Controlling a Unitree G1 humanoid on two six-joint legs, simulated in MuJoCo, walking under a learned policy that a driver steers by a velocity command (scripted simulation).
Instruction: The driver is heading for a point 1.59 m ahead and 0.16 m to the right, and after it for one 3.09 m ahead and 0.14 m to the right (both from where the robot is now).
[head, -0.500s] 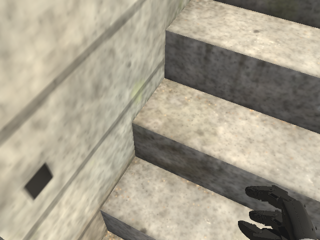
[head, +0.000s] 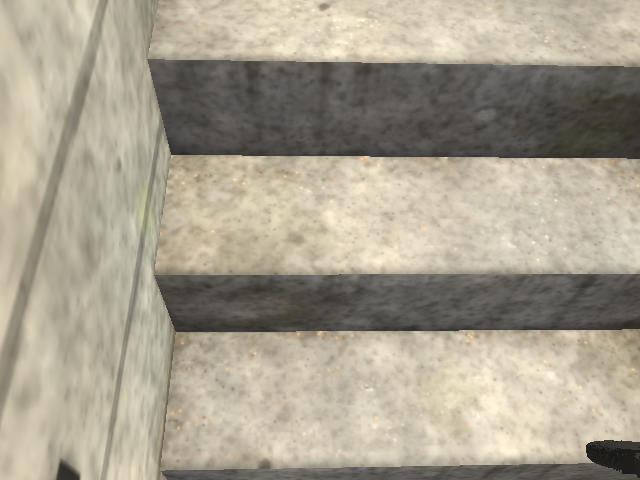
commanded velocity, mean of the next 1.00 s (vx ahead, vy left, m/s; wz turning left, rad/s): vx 0.03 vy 0.00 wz -0.35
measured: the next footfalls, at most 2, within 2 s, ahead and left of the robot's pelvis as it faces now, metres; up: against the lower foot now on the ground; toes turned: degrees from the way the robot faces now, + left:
left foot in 0.16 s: -0.11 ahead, +0.25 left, -0.21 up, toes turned -3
right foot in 0.56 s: -0.21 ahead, -0.09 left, -0.21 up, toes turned -32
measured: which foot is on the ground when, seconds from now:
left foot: up 0.00-0.14, down 0.16-0.56, up 0.58-1.00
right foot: down 0.00-0.10, up 0.12-0.54, down 0.56-1.00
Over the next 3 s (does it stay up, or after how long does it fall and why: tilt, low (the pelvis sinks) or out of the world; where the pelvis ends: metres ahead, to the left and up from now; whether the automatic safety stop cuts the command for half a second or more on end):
stays up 0.50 -0.14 0.25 its command is cut before an obstacle after 1.3 s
